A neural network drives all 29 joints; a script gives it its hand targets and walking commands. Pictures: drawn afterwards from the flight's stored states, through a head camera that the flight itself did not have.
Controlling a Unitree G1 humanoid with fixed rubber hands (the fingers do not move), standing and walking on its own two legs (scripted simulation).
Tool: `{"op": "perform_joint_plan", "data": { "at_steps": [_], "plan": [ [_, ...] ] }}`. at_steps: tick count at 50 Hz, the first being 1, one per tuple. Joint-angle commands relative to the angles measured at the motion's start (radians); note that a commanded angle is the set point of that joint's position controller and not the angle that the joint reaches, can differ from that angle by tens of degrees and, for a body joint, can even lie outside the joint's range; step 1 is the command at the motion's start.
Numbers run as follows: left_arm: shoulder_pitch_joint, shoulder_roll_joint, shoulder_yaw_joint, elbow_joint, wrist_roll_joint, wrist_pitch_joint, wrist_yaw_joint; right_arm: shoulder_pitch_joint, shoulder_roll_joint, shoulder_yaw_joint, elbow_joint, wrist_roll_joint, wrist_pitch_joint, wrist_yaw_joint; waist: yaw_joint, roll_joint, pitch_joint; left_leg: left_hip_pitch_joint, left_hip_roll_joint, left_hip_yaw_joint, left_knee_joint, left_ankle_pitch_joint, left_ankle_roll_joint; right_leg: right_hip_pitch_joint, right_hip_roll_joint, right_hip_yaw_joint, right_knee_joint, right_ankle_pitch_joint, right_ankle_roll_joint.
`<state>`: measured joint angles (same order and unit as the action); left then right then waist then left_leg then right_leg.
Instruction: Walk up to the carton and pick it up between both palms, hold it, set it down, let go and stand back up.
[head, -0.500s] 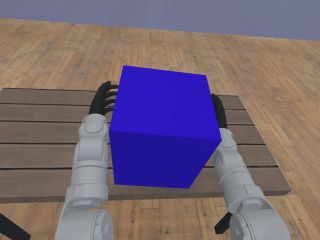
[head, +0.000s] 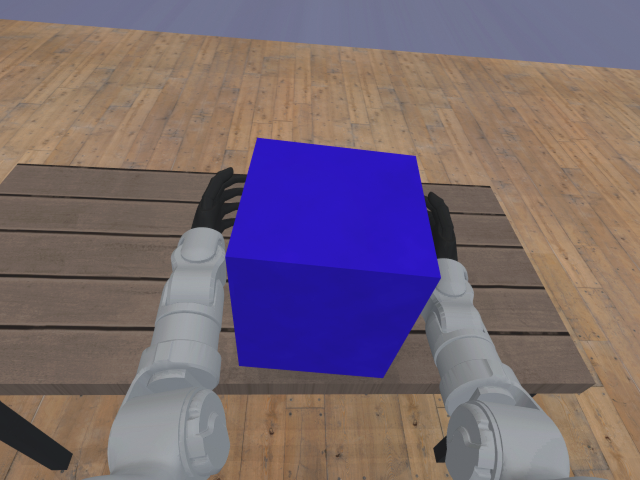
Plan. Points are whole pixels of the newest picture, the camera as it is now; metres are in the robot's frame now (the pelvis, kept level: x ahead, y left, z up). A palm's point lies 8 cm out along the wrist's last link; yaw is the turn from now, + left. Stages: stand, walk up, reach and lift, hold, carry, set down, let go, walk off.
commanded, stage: set down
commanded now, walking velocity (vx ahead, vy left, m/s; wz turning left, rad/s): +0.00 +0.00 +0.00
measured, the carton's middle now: (323, 265) +0.38 +0.01 +0.06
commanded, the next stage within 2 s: none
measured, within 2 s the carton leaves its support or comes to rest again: rests again in 1.22 s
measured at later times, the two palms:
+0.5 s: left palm (214, 231) +0.42 +0.16 +0.08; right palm (428, 258) +0.39 -0.14 +0.07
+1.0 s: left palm (217, 242) +0.42 +0.16 +0.05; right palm (423, 267) +0.40 -0.14 +0.05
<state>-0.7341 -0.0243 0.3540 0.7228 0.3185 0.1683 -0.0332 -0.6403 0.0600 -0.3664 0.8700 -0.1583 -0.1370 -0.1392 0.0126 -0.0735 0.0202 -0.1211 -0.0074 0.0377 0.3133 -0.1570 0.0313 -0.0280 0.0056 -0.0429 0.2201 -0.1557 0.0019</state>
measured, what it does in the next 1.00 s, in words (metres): stands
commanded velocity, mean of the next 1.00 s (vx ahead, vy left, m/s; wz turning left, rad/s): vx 0.00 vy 0.00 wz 0.00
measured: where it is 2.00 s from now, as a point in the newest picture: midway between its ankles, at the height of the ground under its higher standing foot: outside the picture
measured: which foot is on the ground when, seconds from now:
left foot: down 0.00-1.00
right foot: down 0.00-1.00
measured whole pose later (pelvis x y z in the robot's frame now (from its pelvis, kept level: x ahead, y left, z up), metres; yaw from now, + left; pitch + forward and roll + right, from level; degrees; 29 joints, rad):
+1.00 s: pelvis +0.01 +0.00 +0.00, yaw +0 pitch +7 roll -1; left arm -0.80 0.03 0.40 1.01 0.32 -0.08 -0.03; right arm -0.67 0.11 -0.54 0.97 -0.33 -0.27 -0.14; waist 0.00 -0.05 -0.04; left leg -0.31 0.00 0.05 0.36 -0.18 0.04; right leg -0.20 0.01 -0.06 0.24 -0.16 0.00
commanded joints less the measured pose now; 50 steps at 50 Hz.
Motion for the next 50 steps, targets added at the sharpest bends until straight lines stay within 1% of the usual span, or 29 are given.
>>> {"op": "perform_joint_plan", "data": {
  "at_steps": [1,5,6,9,12,14,15,17,18,19,20,21,23,25,26,27,28,29,31,32,33,34,35,37,38,41,45,49,50],
  "plan": [
    [-0.587,-0.537,-0.275,-0.048,-0.032,-0.078,-0.127,-0.696,0.506,0.296,-0.137,-0.061,-0.081,0.13,-0.018,0.083,-0.465,0.169,0.007,0.071,0.001,0.36,-0.075,0.131,0.011,-0.06,0.029,0.318,0.032],
    [-0.593,-0.534,-0.254,-0.027,-0.021,-0.094,-0.132,-0.69,0.522,0.27,-0.128,-0.086,-0.086,0.132,-0.018,0.082,-0.488,0.159,0.004,0.075,0.004,0.378,-0.078,0.148,0.009,-0.059,0.037,0.356,0.036],
    [-0.593,-0.533,-0.25,-0.018,-0.021,-0.1,-0.132,-0.706,0.528,0.275,-0.146,-0.088,-0.093,0.133,-0.009,0.08,-0.507,0.144,0.001,0.078,0.009,0.382,-0.072,0.161,0.007,-0.054,0.044,0.382,0.038],
    [-0.587,-0.539,-0.253,0.007,-0.024,-0.113,-0.127,-0.727,0.54,0.277,-0.159,-0.095,-0.109,0.134,0.002,0.084,-0.533,0.13,0.006,0.075,0.018,0.413,-0.076,0.169,0.012,-0.058,0.056,0.413,0.034],
    [-0.614,-0.552,-0.27,-0.001,-0.033,-0.135,-0.119,-0.735,0.542,0.276,-0.149,-0.101,-0.121,0.137,-0.001,0.094,-0.566,0.156,0.013,0.07,0.033,0.463,-0.085,0.136,0.019,-0.064,0.059,0.418,0.028],
    [-0.602,-0.546,-0.265,0.024,-0.029,-0.141,-0.117,-0.714,0.537,0.262,-0.123,-0.112,-0.12,0.138,-0.006,0.096,-0.546,0.181,0.017,0.069,0.041,0.483,-0.089,0.114,0.021,-0.063,0.047,0.392,0.022],
    [-0.609,-0.534,-0.251,0.028,-0.024,-0.144,-0.12,-0.699,0.542,0.252,-0.103,-0.121,-0.113,0.138,-0.011,0.087,-0.529,0.173,0.015,0.07,0.038,0.474,-0.083,0.114,0.018,-0.059,0.046,0.389,0.025],
    [-0.589,-0.526,-0.24,0.053,-0.019,-0.143,-0.125,-0.687,0.54,0.239,-0.099,-0.131,-0.112,0.137,-0.012,0.09,-0.513,0.151,0.014,0.071,0.033,0.457,-0.08,0.121,0.013,-0.056,0.05,0.394,0.028],
    [-0.59,-0.527,-0.236,0.053,-0.018,-0.145,-0.126,-0.685,0.545,0.236,-0.095,-0.134,-0.113,0.137,-0.007,0.09,-0.514,0.146,0.014,0.072,0.031,0.454,-0.079,0.122,0.014,-0.057,0.053,0.394,0.029],
    [-0.603,-0.532,-0.241,0.051,-0.02,-0.149,-0.126,-0.683,0.546,0.225,-0.088,-0.135,-0.115,0.136,-0.015,0.101,-0.53,0.148,0.014,0.071,0.032,0.453,-0.084,0.113,0.013,-0.058,0.051,0.392,0.027],
    [-0.6,-0.532,-0.231,0.064,-0.016,-0.152,-0.126,-0.694,0.551,0.224,-0.093,-0.142,-0.12,0.137,-0.008,0.095,-0.533,0.142,0.015,0.071,0.036,0.46,-0.082,0.112,0.013,-0.057,0.053,0.398,0.027],
    [-0.591,-0.531,-0.229,0.072,-0.01,-0.156,-0.126,-0.676,0.553,0.221,-0.079,-0.145,-0.121,0.137,-0.01,0.105,-0.539,0.148,0.015,0.072,0.041,0.477,-0.083,0.112,0.014,-0.057,0.056,0.416,0.026],
    [-0.587,-0.521,-0.216,0.081,-0.008,-0.169,-0.126,-0.675,0.561,0.223,-0.074,-0.147,-0.128,0.137,-0.005,0.102,-0.539,0.132,0.014,0.072,0.049,0.505,-0.082,0.124,0.014,-0.058,0.068,0.447,0.028],
    [-0.593,-0.529,-0.222,0.083,-0.017,-0.185,-0.12,-0.691,0.571,0.232,-0.091,-0.153,-0.143,0.141,0.004,0.1,-0.593,0.127,0.017,0.07,0.057,0.533,-0.083,0.125,0.017,-0.059,0.076,0.466,0.025],
    [-0.598,-0.531,-0.225,0.093,-0.014,-0.19,-0.117,-0.688,0.571,0.22,-0.074,-0.156,-0.144,0.141,-0.004,0.106,-0.586,0.134,0.019,0.067,0.06,0.537,-0.087,0.114,0.018,-0.059,0.073,0.461,0.023],
    [-0.598,-0.529,-0.218,0.097,-0.009,-0.194,-0.116,-0.683,0.572,0.217,-0.063,-0.16,-0.144,0.143,0.001,0.109,-0.581,0.138,0.021,0.069,0.061,0.537,-0.085,0.1,0.018,-0.059,0.072,0.444,0.021],
    [-0.599,-0.535,-0.23,0.092,-0.014,-0.198,-0.112,-0.679,0.568,0.208,-0.061,-0.165,-0.148,0.144,-0.006,0.116,-0.589,0.156,0.026,0.065,0.066,0.559,-0.092,0.076,0.024,-0.064,0.071,0.427,0.017],
    [-0.592,-0.532,-0.227,0.1,-0.012,-0.2,-0.109,-0.677,0.566,0.209,-0.058,-0.166,-0.15,0.145,0.001,0.119,-0.586,0.172,0.027,0.065,0.075,0.582,-0.094,0.06,0.026,-0.064,0.064,0.417,0.014],
    [-0.609,-0.526,-0.224,0.105,-0.015,-0.21,-0.109,-0.677,0.573,0.195,-0.051,-0.178,-0.153,0.144,-0.005,0.111,-0.59,0.17,0.028,0.065,0.076,0.575,-0.089,0.046,0.025,-0.063,0.058,0.4,0.011],
    [-0.618,-0.532,-0.234,0.104,-0.021,-0.219,-0.108,-0.681,0.575,0.193,-0.049,-0.184,-0.161,0.143,-0.011,0.109,-0.614,0.169,0.03,0.061,0.079,0.583,-0.091,0.039,0.026,-0.065,0.063,0.411,0.013],
    [-0.62,-0.533,-0.229,0.127,-0.023,-0.227,-0.107,-0.699,0.576,0.194,-0.057,-0.19,-0.17,0.143,-0.004,0.102,-0.634,0.157,0.029,0.063,0.082,0.58,-0.087,0.04,0.025,-0.061,0.063,0.417,0.012],
    [-0.628,-0.537,-0.238,0.128,-0.028,-0.239,-0.104,-0.697,0.577,0.192,-0.048,-0.196,-0.177,0.143,-0.01,0.102,-0.646,0.161,0.033,0.059,0.087,0.606,-0.091,0.039,0.028,-0.064,0.072,0.439,0.011],
    [-0.626,-0.533,-0.232,0.14,-0.024,-0.247,-0.103,-0.695,0.582,0.194,-0.04,-0.196,-0.181,0.143,-0.005,0.102,-0.652,0.159,0.03,0.06,0.091,0.607,-0.088,0.04,0.024,-0.061,0.074,0.448,0.01],
    [-0.633,-0.535,-0.234,0.142,-0.023,-0.264,-0.1,-0.69,0.594,0.189,-0.032,-0.205,-0.191,0.142,-0.005,0.117,-0.672,0.155,0.031,0.059,0.1,0.637,-0.093,0.041,0.023,-0.06,0.085,0.473,0.012],
    [-0.637,-0.53,-0.23,0.153,-0.022,-0.274,-0.099,-0.693,0.597,0.191,-0.025,-0.207,-0.196,0.142,0.0,0.115,-0.684,0.144,0.029,0.059,0.101,0.634,-0.09,0.045,0.023,-0.059,0.084,0.473,0.01],
    [-0.615,-0.527,-0.22,0.191,-0.015,-0.287,-0.102,-0.682,0.598,0.183,-0.004,-0.219,-0.206,0.139,-0.008,0.108,-0.669,0.131,0.03,0.06,0.102,0.629,-0.086,0.053,0.02,-0.058,0.086,0.488,0.01],
    [-0.618,-0.51,-0.196,0.221,0.001,-0.298,-0.107,-0.653,0.604,0.162,0.046,-0.23,-0.199,0.136,-0.017,0.104,-0.621,0.082,0.029,0.056,0.079,0.552,-0.079,0.062,0.012,-0.05,0.091,0.475,0.015],
    [-0.625,-0.505,-0.176,0.232,0.005,-0.318,-0.107,-0.657,0.614,0.152,0.041,-0.234,-0.21,0.136,-0.006,0.108,-0.63,0.052,0.024,0.061,0.073,0.534,-0.074,0.072,0.004,-0.046,0.097,0.484,0.017],
    [-0.632,-0.499,-0.17,0.241,0.007,-0.323,-0.107,-0.659,0.614,0.144,0.05,-0.24,-0.211,0.136,-0.008,0.099,-0.633,0.042,0.026,0.06,0.068,0.519,-0.072,0.076,0.004,-0.047,0.098,0.479,0.018]
  ]
}}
